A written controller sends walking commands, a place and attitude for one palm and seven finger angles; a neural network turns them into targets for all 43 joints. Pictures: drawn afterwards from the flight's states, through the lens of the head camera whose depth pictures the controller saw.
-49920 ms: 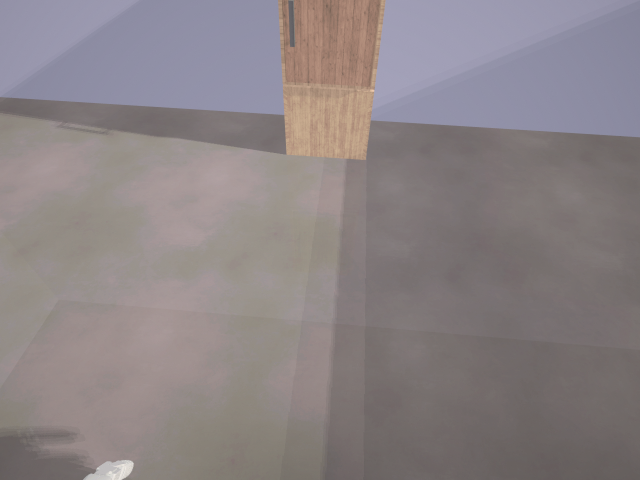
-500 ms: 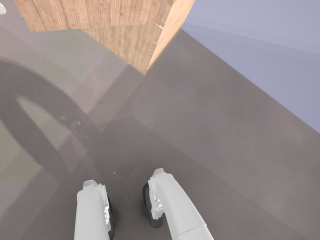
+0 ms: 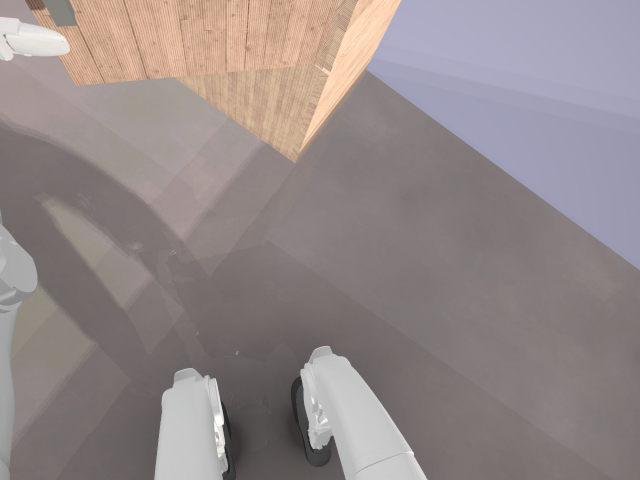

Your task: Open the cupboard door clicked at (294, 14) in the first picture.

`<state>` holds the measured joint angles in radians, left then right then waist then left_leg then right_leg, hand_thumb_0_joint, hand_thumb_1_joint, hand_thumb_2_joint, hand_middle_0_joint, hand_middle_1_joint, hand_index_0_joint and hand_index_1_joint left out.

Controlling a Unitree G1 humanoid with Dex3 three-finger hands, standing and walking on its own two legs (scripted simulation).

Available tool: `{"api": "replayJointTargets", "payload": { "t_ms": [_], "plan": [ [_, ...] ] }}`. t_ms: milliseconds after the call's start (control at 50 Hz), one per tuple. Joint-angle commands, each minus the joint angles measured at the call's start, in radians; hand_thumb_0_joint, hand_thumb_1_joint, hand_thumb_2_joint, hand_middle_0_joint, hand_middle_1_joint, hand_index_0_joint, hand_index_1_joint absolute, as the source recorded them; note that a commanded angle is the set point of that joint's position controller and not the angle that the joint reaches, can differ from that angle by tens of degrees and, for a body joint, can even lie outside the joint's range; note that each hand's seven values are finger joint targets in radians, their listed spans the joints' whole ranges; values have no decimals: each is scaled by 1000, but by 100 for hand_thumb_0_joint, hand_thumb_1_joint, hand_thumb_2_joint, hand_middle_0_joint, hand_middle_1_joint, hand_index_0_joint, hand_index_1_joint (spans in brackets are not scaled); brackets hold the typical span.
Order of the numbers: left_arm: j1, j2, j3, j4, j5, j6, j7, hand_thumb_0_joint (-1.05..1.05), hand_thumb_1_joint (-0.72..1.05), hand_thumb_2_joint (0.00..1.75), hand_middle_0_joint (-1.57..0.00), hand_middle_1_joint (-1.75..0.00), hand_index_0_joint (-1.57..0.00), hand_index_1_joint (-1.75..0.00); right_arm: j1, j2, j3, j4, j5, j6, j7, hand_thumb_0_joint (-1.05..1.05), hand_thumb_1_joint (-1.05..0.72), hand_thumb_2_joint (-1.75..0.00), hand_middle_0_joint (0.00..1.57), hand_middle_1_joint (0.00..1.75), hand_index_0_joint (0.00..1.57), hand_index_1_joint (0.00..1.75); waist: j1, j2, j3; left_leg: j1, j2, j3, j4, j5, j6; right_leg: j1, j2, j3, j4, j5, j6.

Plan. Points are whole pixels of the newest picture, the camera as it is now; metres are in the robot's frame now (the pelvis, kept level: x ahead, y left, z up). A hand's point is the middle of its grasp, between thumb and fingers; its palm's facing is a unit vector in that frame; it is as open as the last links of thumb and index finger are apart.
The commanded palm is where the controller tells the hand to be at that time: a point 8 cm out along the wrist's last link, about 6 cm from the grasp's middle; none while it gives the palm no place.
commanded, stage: slide the fingers in behind the handle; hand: left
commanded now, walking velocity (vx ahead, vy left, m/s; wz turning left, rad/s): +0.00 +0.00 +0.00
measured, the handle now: out of the picture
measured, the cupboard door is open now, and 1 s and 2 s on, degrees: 49 48 49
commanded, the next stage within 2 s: close the thumb around the handle in 1.26 s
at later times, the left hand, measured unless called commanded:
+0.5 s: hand out of the picture +0.62 +0.19 +0.06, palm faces +0.14 -0.99 +0.00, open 13.9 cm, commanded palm +0.61 +0.19 +0.06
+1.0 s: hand out of the picture +0.62 +0.17 +0.06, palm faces +0.13 -0.99 +0.00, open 14.0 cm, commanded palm +0.61 +0.17 +0.06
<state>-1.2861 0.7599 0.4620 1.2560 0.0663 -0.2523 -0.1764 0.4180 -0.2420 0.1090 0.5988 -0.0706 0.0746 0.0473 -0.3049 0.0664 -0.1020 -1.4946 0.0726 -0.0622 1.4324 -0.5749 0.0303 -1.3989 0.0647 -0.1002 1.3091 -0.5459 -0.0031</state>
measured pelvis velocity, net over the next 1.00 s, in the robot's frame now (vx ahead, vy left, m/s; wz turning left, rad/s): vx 0.00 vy -0.01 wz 0.01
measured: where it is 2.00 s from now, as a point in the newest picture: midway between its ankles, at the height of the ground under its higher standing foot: (268, 447)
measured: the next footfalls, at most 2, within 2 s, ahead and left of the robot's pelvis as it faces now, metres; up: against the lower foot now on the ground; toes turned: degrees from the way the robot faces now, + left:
none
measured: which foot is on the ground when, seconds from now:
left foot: down 0.00-1.00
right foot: down 0.00-1.00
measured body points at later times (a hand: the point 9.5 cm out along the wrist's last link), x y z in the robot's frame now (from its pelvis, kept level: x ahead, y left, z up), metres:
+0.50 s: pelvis +0.00 -0.01 -0.01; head +0.23 +0.04 +0.38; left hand +0.61 +0.25 +0.06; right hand -0.05 -0.26 -0.09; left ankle +0.02 +0.10 -0.59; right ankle +0.03 -0.13 -0.59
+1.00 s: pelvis +0.00 -0.01 +0.00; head +0.23 +0.04 +0.38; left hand +0.61 +0.22 +0.06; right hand -0.05 -0.25 -0.09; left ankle +0.02 +0.10 -0.59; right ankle +0.03 -0.13 -0.59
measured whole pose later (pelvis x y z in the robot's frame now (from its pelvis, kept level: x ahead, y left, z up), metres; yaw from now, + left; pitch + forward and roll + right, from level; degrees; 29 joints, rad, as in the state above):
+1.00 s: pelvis +0.00 -0.01 +0.00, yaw +0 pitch +36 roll -7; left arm -1.33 0.65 0.43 1.30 0.10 -0.29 -0.04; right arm 0.42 -0.24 0.09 0.62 -0.09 0.06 0.08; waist -0.32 0.07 -0.11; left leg -1.51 0.07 -0.06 1.44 -0.57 0.02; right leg -1.43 0.06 -0.10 1.34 -0.55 -0.02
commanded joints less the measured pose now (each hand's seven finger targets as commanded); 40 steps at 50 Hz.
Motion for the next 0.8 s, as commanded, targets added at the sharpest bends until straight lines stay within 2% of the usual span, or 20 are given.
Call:
{"api": "replayJointTargets", "payload": {
  "t_ms": [0, 20, 40, 100, 160, 180, 220, 260, 320, 340, 380, 440, 480, 560, 580, 600, 640, 660, 720, 780],
  "plan": [
    [-482, 213, 14, -239, -12, -105, 20, 0, -50, 30, -30, -120, -30, -120, 281, -231, -84, 24, -11, 1, -12, 0, -90, -90, 20, 30, 20, 30, -30, 303, -647, 644, 3, -73, -104, 556, 4, 185, 20, 20, -110, 364, -30],
    [-454, 208, 18, -214, -13, -105, 24, 0, -50, 30, -30, -120, -30, -120, 279, -230, -84, 22, -9, 1, -10, 0, -90, -90, 20, 30, 20, 30, -25, 291, -640, 632, 0, -69, -103, 548, 6, 193, 21, 21, -113, 360, -30],
    [-462, 193, 2, -210, -11, -106, 26, 0, -50, 30, -30, -120, -30, -120, 274, -229, -84, 23, -10, 1, -9, 0, -90, -90, 20, 30, 20, 30, -35, 288, -627, 619, 0, -65, -102, 538, 7, 188, 20, 23, -113, 359, -28],
    [-477, 190, -10, -190, 5, -103, 33, 0, -50, 30, -30, -120, -30, -120, 277, -230, -83, 24, -11, 5, -8, 0, -90, -90, 20, 30, 20, 30, -38, 292, -624, 615, 0, -69, -97, 530, 8, 171, 18, 20, -106, 342, -29],
    [-495, 175, -12, -229, 1, -105, 38, 0, -50, 30, -30, -120, -30, -120, 286, -229, -89, 22, -13, 4, -5, 0, -90, -90, 20, 30, 20, 30, -35, 318, -676, 658, -1, -72, -97, 560, 7, 178, 19, 23, -102, 366, -31],
    [-478, 182, -12, -230, 7, -105, 39, 0, -50, 30, -30, -120, -30, -120, 282, -231, -89, 19, -11, 6, -4, 0, -90, -90, 20, 30, 20, 30, -24, 332, -682, 672, 1, -77, -102, 569, 1, 175, 17, 18, -101, 360, -32],
    [-493, 132, -46, -253, 2, -102, 40, 0, -50, 30, -30, -120, -30, -120, 280, -226, -93, 23, -12, 7, 0, 0, -90, -90, 20, 30, 20, 30, -31, 338, -687, 689, -1, -75, -103, 572, 1, 175, 18, 20, -109, 368, -31],
    [-499, 104, -52, -242, -8, -95, 40, 0, -50, 30, -30, -120, -30, -120, 287, -225, -96, 30, -11, 5, -1, 0, -90, -90, 20, 30, 20, 30, -44, 311, -686, 685, 0, -78, -100, 562, 5, 168, 19, 21, -110, 367, -30],
    [-544, 124, -37, -215, -20, -80, 52, 0, -50, 30, -30, -120, -30, -120, 288, -226, -92, 37, -10, 3, -7, 0, -90, -90, 20, 30, 20, 30, -57, 270, -649, 607, -5, -63, -98, 494, 13, 198, 20, 29, -124, 344, -23],
    [-532, 147, -17, -200, -15, -77, 60, 0, -50, 30, -30, -120, -30, -120, 289, -227, -90, 35, -10, 2, -8, 0, -90, -90, 20, 30, 20, 30, -49, 265, -645, 589, -7, -59, -98, 484, 14, 208, 20, 29, -123, 339, -24],
    [-539, 182, -3, -191, 2, -88, 75, 0, -50, 30, -30, -120, -30, -120, 286, -225, -82, 34, -14, -2, -8, 0, -90, -90, 20, 30, 20, 30, -44, 289, -645, 575, -7, -56, -90, 489, 13, 202, 17, 32, -112, 340, -27],
    [-509, 160, -21, -189, 25, -104, 98, 0, -50, 30, -30, -120, -30, -120, 279, -217, -82, 24, -19, -6, 1, 0, -90, -90, 20, 30, 20, 30, -39, 294, -644, 568, -8, -50, -86, 497, 13, 208, 18, 34, -109, 346, -28],
    [-520, 161, -20, -220, 29, -121, 106, 0, -50, 30, -30, -120, -30, -120, 278, -219, -86, 22, -22, -7, 5, 0, -90, -90, 20, 30, 20, 30, -40, 315, -671, 598, -6, -53, -84, 522, 11, 205, 18, 35, -104, 366, -29],
    [-530, 118, -43, -209, 13, -114, 93, 0, -50, 30, -30, -120, -30, -120, 283, -218, -92, 26, -16, -6, 7, 0, -90, -90, 20, 30, 20, 30, -52, 294, -672, 584, -8, -51, -85, 504, 13, 218, 20, 38, -106, 371, -27],
    [-536, 137, -31, -208, 8, -109, 91, 0, -50, 30, -30, -120, -30, -120, 286, -222, -92, 30, -15, -4, 5, 0, -90, -90, 20, 30, 20, 30, -50, 281, -667, 576, -7, -50, -90, 493, 13, 232, 20, 37, -112, 366, -24],
    [-525, 109, -48, -191, 3, -97, 88, 0, -50, 30, -30, -120, -30, -120, 282, -220, -91, 27, -12, -4, 5, 0, -90, -90, 20, 30, 20, 30, -51, 270, -663, 557, -12, -47, -91, 475, 14, 239, 21, 38, -115, 357, -24],
    [-539, 122, -39, -179, 4, -85, 93, 0, -50, 30, -30, -120, -30, -120, 287, -220, -89, 30, -12, -5, 2, 0, -90, -90, 20, 30, 20, 30, -54, 252, -648, 530, -11, -46, -92, 453, 17, 240, 20, 37, -116, 341, -22],
    [-570, 112, -45, -208, 6, -93, 97, 0, -50, 30, -30, -120, -30, -120, 296, -219, -91, 34, -15, -8, 2, 0, -90, -90, 20, 30, 20, 30, -57, 288, -674, 581, -8, -57, -95, 476, 15, 208, 19, 33, -108, 340, -24],
    [-549, 111, -30, -237, 9, -105, 118, 0, -50, 30, -30, -120, -30, -120, 294, -215, -94, 32, -22, -13, 8, 0, -90, -90, 20, 30, 20, 30, -39, 309, -714, 609, -10, -53, -88, 519, 9, 222, 18, 33, -105, 372, -27],
    [-546, 92, -43, -235, 14, -118, 131, 0, -50, 30, -30, -120, -30, -120, 296, -215, -96, 39, -23, -13, 14, 0, -90, -90, 20, 30, 20, 30, -49, 304, -693, 621, -6, -56, -90, 534, 7, 207, 18, 32, -105, 384, -27]
  ]
}}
